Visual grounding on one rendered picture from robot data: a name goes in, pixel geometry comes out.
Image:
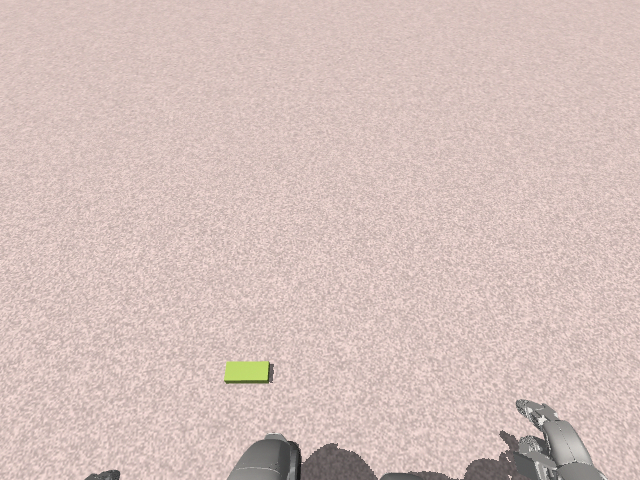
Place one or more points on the right robot arm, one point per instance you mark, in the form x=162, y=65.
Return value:
x=579, y=471

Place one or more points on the small box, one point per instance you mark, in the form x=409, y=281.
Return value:
x=246, y=372

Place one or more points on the right robot hand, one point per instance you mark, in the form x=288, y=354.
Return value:
x=539, y=459

